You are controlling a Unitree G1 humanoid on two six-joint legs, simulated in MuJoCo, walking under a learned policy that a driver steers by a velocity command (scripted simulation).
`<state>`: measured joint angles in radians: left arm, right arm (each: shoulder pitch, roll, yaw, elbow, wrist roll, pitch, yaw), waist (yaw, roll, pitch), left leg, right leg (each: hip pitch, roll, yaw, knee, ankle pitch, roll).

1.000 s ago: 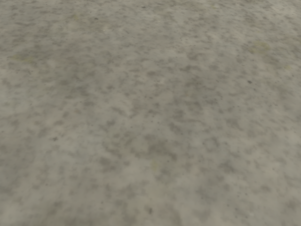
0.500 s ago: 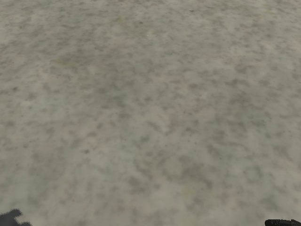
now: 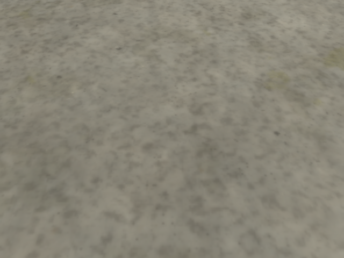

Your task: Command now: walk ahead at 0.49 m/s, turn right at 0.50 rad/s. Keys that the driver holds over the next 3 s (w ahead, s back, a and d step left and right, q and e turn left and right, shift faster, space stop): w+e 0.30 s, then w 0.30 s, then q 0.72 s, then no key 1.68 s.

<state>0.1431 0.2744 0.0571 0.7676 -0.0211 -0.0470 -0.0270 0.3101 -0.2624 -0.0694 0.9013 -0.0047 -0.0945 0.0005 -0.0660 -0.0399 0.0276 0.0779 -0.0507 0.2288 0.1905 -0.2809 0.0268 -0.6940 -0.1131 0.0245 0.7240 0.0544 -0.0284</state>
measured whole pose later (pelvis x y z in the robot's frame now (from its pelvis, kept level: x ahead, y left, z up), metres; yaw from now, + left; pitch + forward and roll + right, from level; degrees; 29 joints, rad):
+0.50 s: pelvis +0.29 -0.05 +0.01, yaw -14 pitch +2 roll +0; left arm 0.32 0.28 0.06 0.72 -0.01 -0.07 0.00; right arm 0.06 -0.29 -0.04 0.74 0.00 -0.09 0.02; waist 0.06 0.04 0.04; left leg -0.65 0.10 -0.07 0.62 0.08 -0.05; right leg -0.10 0.11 0.09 0.33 -0.25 -0.09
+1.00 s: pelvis +0.51 -0.06 +0.01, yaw -7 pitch +3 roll +0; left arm 0.11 0.29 0.04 0.65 0.01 -0.01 0.04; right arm 0.24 -0.31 -0.07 0.77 0.02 0.00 -0.01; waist -0.05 -0.02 0.05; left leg -0.30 -0.09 -0.11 0.42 -0.16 0.05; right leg -0.55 0.00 0.11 0.77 -0.27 0.08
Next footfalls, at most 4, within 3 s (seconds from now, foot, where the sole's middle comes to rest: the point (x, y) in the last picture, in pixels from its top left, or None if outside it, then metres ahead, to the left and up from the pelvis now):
0.14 right None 0.26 -0.12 -0.77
0.64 left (167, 232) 0.59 0.02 -0.77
1.12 right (223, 220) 0.62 -0.21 -0.77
1.50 left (158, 236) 0.57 0.06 -0.77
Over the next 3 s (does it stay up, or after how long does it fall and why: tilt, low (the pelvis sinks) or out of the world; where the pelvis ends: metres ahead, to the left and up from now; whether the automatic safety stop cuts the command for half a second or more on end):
stays up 0.55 -0.08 0.00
